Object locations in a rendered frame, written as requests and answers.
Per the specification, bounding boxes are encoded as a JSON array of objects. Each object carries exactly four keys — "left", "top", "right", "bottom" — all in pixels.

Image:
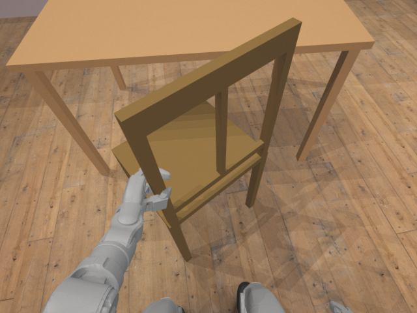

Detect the left robot hand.
[{"left": 122, "top": 168, "right": 172, "bottom": 213}]

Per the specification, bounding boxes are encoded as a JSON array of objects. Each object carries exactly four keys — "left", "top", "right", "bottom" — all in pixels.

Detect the chair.
[{"left": 111, "top": 18, "right": 302, "bottom": 262}]

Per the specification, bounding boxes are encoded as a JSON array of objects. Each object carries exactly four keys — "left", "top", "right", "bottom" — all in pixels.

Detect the left robot forearm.
[{"left": 42, "top": 202, "right": 144, "bottom": 313}]

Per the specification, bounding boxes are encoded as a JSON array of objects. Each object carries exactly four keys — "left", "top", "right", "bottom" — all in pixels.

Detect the table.
[{"left": 6, "top": 0, "right": 375, "bottom": 175}]

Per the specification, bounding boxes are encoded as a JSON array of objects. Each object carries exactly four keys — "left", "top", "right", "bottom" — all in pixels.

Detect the right robot foot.
[{"left": 237, "top": 282, "right": 250, "bottom": 313}]

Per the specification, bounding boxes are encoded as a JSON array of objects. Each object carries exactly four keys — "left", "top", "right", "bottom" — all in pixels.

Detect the right robot shin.
[{"left": 244, "top": 282, "right": 262, "bottom": 290}]

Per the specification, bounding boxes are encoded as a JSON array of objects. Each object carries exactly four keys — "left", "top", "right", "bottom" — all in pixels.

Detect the robot left upper arm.
[{"left": 46, "top": 277, "right": 119, "bottom": 313}]

